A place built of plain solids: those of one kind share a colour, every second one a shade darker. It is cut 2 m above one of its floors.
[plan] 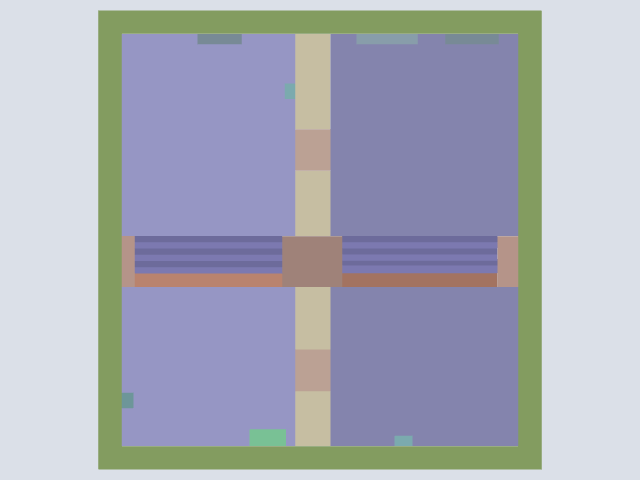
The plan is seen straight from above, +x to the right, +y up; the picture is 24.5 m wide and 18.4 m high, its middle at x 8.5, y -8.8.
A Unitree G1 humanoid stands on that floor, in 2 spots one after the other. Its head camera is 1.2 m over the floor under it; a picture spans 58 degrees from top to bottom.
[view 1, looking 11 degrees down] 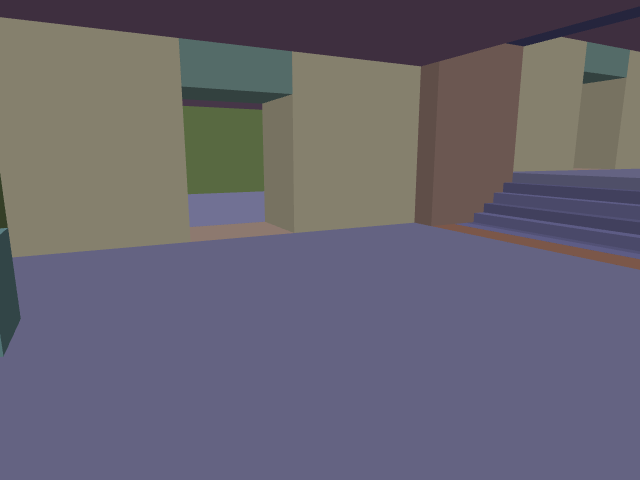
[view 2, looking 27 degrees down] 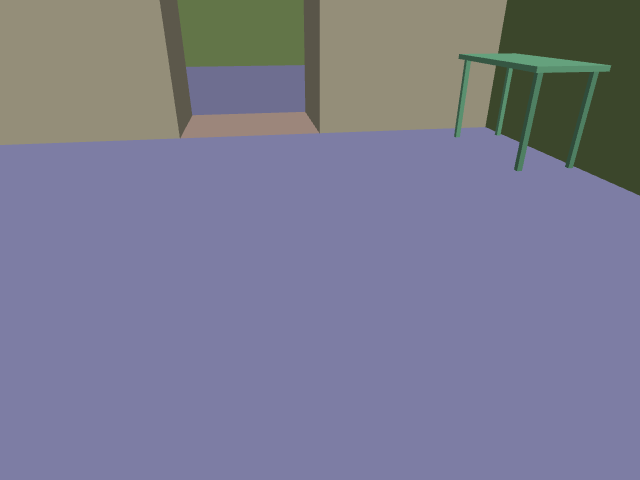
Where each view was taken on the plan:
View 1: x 15.10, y -15.70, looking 153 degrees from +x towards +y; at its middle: floor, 6.29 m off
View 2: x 2.48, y -13.80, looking -9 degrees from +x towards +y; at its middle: floor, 2.64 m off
